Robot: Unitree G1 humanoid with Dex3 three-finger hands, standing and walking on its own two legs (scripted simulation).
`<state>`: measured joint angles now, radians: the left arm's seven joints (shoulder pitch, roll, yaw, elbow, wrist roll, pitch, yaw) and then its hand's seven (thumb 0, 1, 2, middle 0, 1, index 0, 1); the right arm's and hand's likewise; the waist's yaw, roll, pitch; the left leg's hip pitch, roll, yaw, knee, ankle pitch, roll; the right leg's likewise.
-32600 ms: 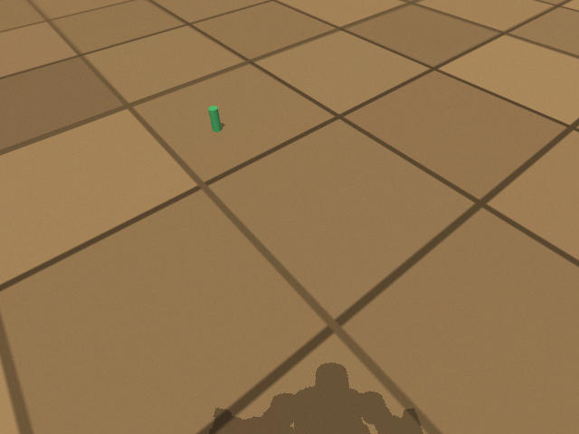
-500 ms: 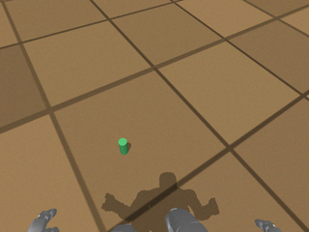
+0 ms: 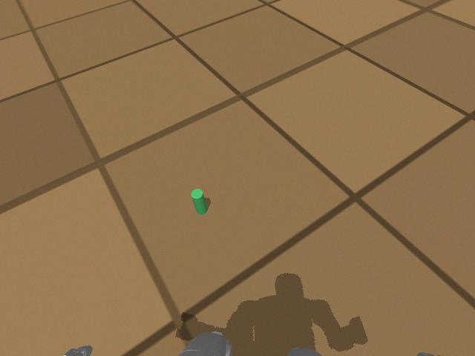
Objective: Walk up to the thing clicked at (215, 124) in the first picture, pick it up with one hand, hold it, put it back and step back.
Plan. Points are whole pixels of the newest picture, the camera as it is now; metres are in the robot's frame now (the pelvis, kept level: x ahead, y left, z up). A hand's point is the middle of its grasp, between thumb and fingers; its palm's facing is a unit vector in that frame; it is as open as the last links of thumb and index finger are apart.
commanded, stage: step back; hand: left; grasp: from the side
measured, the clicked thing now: (199, 202) +0.81 +0.23 -0.69
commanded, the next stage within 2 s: stand in 1.62 s
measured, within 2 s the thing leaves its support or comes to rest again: neither
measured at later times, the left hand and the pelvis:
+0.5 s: hand out of the picture -0.10 +0.24 -0.15, palm faces -0.03 -0.91 -0.40, open 7.4 cm; pelvis -0.18 -0.04 -0.01, yaw -1 degrees
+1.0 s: hand out of the picture -0.20 +0.25 -0.14, palm faces +0.04 -0.92 -0.40, open 7.4 cm; pelvis -0.24 -0.04 +0.00, yaw +3 degrees
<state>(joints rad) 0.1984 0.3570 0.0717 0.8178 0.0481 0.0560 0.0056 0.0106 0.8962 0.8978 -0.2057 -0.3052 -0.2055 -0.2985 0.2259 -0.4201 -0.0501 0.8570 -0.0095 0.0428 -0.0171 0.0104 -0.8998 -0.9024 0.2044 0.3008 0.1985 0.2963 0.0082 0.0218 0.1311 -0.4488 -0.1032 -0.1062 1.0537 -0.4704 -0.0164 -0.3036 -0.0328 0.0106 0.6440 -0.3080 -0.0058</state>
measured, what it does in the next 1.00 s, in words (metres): walks backwards: left foot, then right foot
